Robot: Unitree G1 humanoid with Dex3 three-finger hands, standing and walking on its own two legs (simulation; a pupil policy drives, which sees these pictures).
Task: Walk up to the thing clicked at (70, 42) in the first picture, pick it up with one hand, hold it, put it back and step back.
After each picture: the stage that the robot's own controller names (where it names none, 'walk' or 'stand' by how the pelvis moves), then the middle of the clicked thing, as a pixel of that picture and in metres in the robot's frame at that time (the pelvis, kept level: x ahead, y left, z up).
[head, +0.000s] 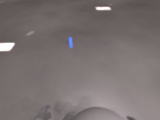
stand; (70, 42) +1.50 +0.42 -0.66
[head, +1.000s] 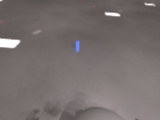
walk; (77, 46) +1.41 +0.20 -0.64
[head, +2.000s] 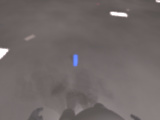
walk; (75, 60) +0.93 +0.18 -0.65
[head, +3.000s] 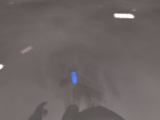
walk; (74, 77) +0.60 +0.20 -0.62
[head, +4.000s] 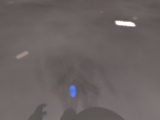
stand; (72, 91) +0.42 +0.16 -0.63
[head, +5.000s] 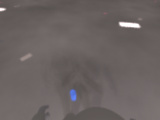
stand; (73, 95) +0.38 +0.17 -0.65
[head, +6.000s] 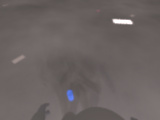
stand; (70, 95) +0.36 +0.20 -0.64
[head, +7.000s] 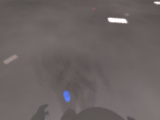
stand; (67, 96) +0.32 +0.22 -0.65
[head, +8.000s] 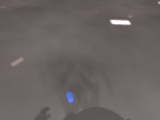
stand; (70, 97) +0.34 +0.21 -0.66
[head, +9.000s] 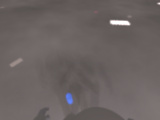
stand; (69, 98) +0.33 +0.21 -0.66
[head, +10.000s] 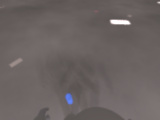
stand; (69, 99) +0.32 +0.21 -0.66
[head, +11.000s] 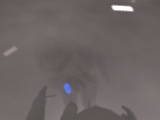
go down; (67, 88) +0.35 +0.21 -0.62
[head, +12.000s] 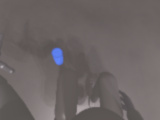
go down; (58, 57) +0.41 +0.25 -0.24
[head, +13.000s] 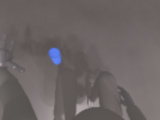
close in; (56, 57) +0.41 +0.25 -0.24
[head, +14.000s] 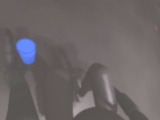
close in; (27, 54) +0.40 +0.29 -0.16
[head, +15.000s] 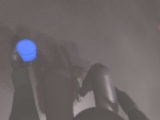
lift; (28, 54) +0.38 +0.29 -0.16
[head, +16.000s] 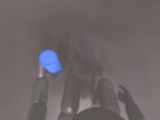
lift; (54, 66) +0.32 +0.24 +0.01
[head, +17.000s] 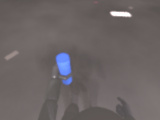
lift; (65, 70) +0.33 +0.17 +0.04
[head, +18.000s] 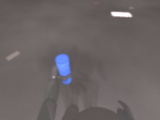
hold; (64, 71) +0.33 +0.17 +0.03
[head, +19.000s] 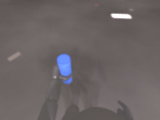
hold; (65, 71) +0.33 +0.17 +0.04
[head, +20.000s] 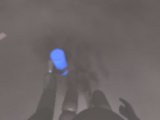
crouch; (60, 64) +0.37 +0.19 -0.02
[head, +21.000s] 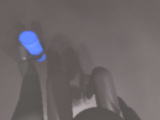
lower; (35, 49) +0.44 +0.28 -0.11
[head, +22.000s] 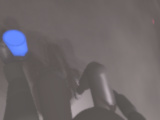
lower; (19, 49) +0.42 +0.30 -0.16
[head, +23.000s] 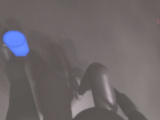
lower; (20, 49) +0.41 +0.31 -0.16
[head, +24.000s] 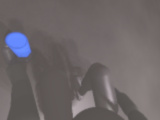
lower; (22, 50) +0.40 +0.31 -0.16
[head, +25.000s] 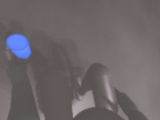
rest; (23, 51) +0.40 +0.31 -0.16
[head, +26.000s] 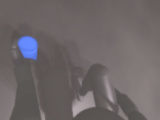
open; (29, 52) +0.40 +0.29 -0.17
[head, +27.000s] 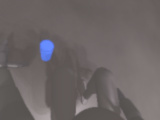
stand; (46, 52) +0.41 +0.27 -0.19
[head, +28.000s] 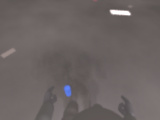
stand; (68, 91) +0.36 +0.20 -0.56
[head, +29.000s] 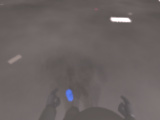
stand; (69, 95) +0.36 +0.20 -0.60
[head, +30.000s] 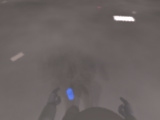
stand; (70, 94) +0.35 +0.20 -0.60
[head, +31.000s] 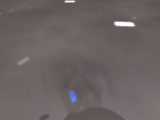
stand; (73, 96) +0.38 +0.19 -0.66
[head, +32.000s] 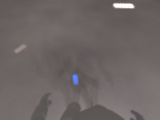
walk; (75, 79) +0.48 +0.16 -0.64
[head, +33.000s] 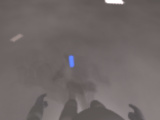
walk; (71, 61) +0.76 +0.23 -0.63
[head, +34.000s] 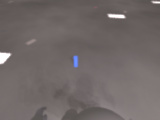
stand; (75, 61) +0.96 +0.23 -0.64
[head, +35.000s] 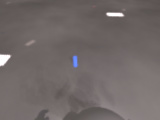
stand; (75, 61) +0.96 +0.23 -0.66
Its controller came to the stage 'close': yes
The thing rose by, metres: 0.68
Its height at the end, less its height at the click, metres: +0.00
